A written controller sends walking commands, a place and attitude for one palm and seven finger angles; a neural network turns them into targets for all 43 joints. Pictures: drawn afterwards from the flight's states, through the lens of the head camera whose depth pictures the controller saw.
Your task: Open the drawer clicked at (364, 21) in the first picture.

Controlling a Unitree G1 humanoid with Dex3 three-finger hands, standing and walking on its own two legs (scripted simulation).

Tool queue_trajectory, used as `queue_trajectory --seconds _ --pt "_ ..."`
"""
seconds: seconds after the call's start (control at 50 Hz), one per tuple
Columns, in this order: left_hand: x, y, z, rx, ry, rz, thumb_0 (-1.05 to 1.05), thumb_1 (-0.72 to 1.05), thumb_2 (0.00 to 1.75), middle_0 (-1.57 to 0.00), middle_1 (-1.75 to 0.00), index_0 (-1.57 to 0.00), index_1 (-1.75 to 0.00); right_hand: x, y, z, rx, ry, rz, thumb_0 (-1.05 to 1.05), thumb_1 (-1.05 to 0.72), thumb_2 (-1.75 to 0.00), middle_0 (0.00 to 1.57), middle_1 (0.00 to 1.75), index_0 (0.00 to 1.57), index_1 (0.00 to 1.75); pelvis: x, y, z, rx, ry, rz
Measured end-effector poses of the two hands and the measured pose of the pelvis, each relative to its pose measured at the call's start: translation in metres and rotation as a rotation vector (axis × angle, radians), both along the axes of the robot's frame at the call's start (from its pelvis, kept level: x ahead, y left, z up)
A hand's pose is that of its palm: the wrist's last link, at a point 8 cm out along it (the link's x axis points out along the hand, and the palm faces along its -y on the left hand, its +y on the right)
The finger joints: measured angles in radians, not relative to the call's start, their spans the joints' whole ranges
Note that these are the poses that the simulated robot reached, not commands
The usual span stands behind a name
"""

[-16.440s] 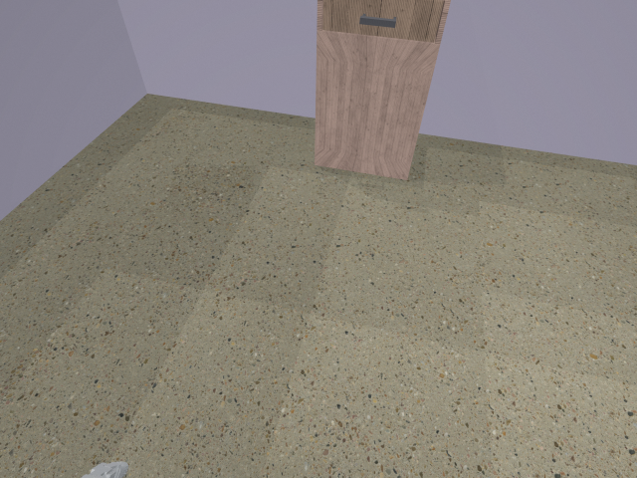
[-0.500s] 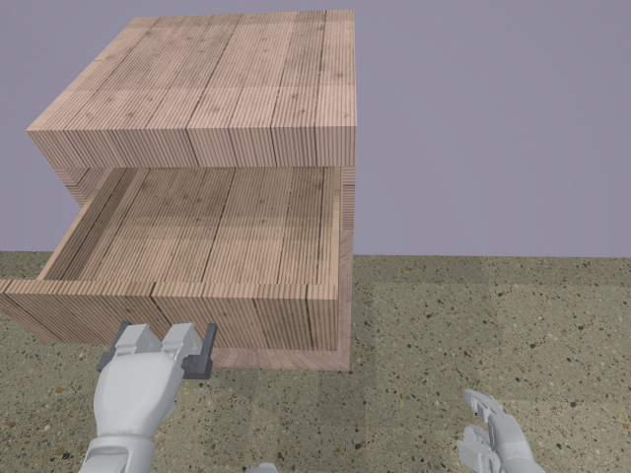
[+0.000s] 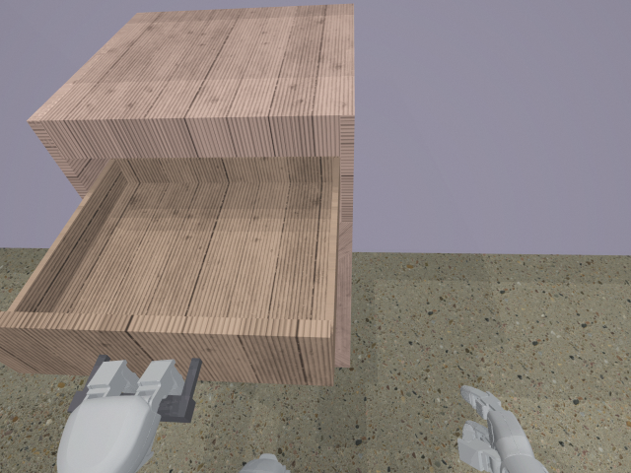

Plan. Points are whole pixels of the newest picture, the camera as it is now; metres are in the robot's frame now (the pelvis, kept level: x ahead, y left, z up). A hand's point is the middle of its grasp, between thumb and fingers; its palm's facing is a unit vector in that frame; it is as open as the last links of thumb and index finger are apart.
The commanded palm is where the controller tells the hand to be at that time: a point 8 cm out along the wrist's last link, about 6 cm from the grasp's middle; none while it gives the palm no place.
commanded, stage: pull the drawer open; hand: left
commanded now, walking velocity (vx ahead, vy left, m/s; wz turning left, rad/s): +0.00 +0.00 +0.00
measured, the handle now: (140, 386) +0.21 +0.23 +0.04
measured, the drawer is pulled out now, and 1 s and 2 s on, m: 0.30 0.30 0.30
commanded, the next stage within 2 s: open the thumb to release the handle in 0.24 s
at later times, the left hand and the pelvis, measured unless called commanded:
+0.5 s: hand (126, 439) +0.16 +0.23 +0.02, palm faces +0.04 -0.10 -0.99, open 6.0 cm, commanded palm +0.13 +0.23 +0.07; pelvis -0.01 +0.00 -0.01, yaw +1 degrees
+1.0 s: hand (127, 441) +0.16 +0.23 +0.02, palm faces +0.04 -0.14 -0.99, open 13.5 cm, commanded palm +0.14 +0.22 +0.07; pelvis -0.02 +0.01 +0.00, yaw +1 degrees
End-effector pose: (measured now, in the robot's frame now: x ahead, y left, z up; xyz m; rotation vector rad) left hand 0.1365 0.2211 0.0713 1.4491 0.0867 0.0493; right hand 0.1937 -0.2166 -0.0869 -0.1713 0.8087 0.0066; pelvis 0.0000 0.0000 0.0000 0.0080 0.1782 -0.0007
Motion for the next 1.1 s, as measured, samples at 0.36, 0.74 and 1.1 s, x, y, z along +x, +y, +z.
queue_trajectory --seconds 0.36,0.74,1.1 --pt "-0.005 0.002 0.0 0.002 -0.012 -0.001 0.01 0.71 0.75 -0.28 -1.35 -0.4 -1.33 -0.003 -0.004 -0.002 0.002 -0.006 -0.014 0.01 -0.91 -0.9 0.2 0.3 0.2 0.3 -0.001 0.002 -0.005 0.001 0.014 -0.008" --pt "-0.002 0.015 0.001 -0.008 -0.026 0.057 0.0 0.07 0.54 -0.31 -1.26 -0.36 -1.27 -0.006 0.017 -0.002 -0.008 -0.008 0.03 0.01 -0.91 -0.9 0.2 0.3 0.2 0.3 -0.01 0.008 -0.002 -0.016 -0.006 0.026" --pt "-0.002 0.015 -0.003 -0.018 -0.063 0.055 0.0 -0.47 0.31 -0.28 -1.2 -0.32 -1.21 -0.014 0.024 0.001 -0.022 -0.013 0.034 0.01 -0.91 -0.9 0.2 0.3 0.2 0.3 -0.018 0.016 -0.003 -0.028 -0.016 0.029"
